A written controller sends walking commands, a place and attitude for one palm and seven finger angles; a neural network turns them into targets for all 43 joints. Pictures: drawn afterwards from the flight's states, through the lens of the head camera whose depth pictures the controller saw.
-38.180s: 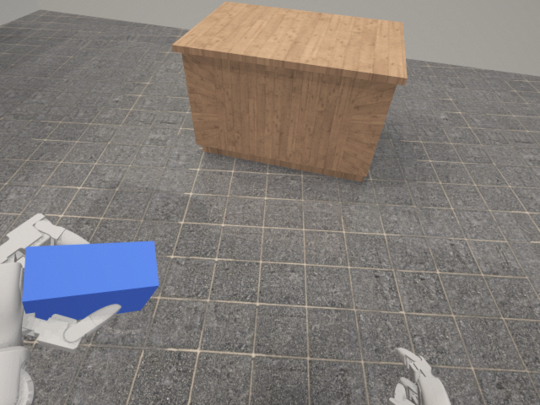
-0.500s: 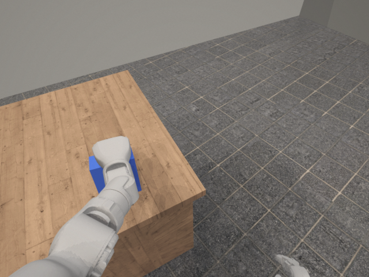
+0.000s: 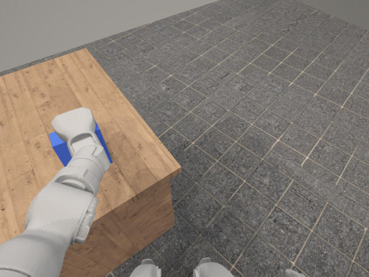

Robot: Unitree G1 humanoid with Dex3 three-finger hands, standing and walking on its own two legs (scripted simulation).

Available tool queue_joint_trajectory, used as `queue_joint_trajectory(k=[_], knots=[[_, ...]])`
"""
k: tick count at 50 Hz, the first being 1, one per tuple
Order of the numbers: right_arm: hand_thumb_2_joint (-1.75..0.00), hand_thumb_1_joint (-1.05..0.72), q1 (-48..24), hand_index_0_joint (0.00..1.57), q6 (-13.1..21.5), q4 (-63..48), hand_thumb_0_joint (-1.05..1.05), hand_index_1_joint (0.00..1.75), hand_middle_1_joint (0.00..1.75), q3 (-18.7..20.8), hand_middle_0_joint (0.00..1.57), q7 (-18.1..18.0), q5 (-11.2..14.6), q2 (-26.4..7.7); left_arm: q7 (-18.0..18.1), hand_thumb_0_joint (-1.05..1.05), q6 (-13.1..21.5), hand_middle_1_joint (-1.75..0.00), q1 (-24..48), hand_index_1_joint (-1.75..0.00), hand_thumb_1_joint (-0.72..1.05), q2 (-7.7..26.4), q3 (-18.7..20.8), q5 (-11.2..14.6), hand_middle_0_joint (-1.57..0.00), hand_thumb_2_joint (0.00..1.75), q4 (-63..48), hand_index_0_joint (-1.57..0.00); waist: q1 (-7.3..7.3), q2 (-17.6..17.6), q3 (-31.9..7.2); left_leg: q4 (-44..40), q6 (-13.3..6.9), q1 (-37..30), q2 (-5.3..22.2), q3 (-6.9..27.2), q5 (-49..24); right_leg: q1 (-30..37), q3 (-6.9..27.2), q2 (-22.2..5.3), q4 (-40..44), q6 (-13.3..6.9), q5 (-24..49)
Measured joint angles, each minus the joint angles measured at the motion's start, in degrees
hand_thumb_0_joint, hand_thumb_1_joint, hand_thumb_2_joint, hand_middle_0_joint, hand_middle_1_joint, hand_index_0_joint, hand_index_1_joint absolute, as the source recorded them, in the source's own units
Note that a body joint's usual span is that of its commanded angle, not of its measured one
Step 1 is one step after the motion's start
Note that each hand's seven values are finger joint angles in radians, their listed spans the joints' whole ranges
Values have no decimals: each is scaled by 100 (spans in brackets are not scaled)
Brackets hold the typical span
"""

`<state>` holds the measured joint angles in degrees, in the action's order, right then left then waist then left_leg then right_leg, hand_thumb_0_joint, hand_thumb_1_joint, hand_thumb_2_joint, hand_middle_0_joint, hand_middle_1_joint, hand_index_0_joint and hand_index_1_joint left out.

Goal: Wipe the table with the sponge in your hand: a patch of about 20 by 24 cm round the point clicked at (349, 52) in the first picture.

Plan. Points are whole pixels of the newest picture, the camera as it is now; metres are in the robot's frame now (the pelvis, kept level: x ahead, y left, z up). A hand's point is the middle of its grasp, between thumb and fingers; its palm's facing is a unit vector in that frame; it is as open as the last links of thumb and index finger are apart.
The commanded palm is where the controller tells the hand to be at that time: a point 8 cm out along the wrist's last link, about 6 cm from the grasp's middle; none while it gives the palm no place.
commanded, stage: wipe forward along the third lane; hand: left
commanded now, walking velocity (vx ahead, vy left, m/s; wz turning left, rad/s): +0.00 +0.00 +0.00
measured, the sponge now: (85, 154) +0.43 +0.23 -0.01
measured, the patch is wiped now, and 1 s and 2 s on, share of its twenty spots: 0.65 0.70 0.80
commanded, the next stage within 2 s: wipe back along the third lane in 0.60 s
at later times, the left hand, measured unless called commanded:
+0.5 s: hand (76, 117) +0.52 +0.26 +0.03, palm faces -0.14 -0.01 -0.99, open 9.8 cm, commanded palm +0.52 +0.25 +0.06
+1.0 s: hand (73, 116) +0.53 +0.27 +0.03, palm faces -0.05 +0.00 -1.00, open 9.9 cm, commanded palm +0.50 +0.24 +0.06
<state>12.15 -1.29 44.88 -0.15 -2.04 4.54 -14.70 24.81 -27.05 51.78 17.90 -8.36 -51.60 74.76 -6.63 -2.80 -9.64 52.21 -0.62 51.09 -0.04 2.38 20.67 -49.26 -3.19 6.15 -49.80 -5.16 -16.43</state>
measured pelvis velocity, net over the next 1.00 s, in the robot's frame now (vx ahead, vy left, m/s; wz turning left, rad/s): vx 0.06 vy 0.05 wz -0.03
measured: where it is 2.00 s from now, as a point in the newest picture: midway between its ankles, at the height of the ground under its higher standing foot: outside the picture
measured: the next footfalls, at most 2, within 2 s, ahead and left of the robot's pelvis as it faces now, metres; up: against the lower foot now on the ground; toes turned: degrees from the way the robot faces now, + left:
none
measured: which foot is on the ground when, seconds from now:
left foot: down 0.00-1.00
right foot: down 0.00-1.00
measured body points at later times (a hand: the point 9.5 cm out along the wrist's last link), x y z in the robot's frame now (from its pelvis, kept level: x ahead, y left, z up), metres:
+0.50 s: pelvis +0.03 +0.02 -0.01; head +0.12 +0.02 +0.43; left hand +0.52 +0.25 +0.08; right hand +0.06 -0.25 -0.13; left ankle +0.09 +0.13 -0.68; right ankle +0.08 -0.05 -0.68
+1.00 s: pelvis +0.06 +0.05 +0.02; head +0.14 +0.07 +0.46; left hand +0.53 +0.26 +0.08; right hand +0.13 -0.20 -0.11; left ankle +0.09 +0.13 -0.68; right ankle +0.08 -0.05 -0.68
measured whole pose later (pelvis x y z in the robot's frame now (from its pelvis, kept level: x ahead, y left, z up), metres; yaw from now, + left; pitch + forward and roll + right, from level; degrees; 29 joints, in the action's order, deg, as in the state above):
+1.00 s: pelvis +0.06 +0.05 +0.02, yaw -2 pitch +20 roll -3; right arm 13.4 -4.2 43.2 -0.6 2.9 3.5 -12.8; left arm 28.0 -26.8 52.6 16.6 -8.3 -53.9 72.4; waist -5.6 -2.4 -11.5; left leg 48.7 -3.1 48.5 -1.1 1.0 20.0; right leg -45.3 -0.6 5.6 -43.9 -2.0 -18.4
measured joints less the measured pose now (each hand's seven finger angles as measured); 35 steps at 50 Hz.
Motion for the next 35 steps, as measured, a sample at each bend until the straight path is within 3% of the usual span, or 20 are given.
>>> queue_joint_trajectory(k=[19, 35], knots=[[-89, -91, 321, 20, 203, -127, 1, 30, 30, -132, 20, 128, -44, -24, -435, 2, 95, -137, 771, -136, -60, 674, 359, -299, -80, 115, 467, -83, -233, -57, -27, 329, -12, 489, 95, 21, -61, -435, 15, 138, -189, 14, -128], [-89, -91, 367, 20, -7, -171, 1, 30, 30, -138, 20, 323, -147, 101, -493, 1, 123, -136, 712, -134, -61, 521, 429, -528, -82, 116, 325, -85, -143, -63, -158, 137, -78, 295, 67, -26, 34, -151, 113, 122, 167, 152, -254]])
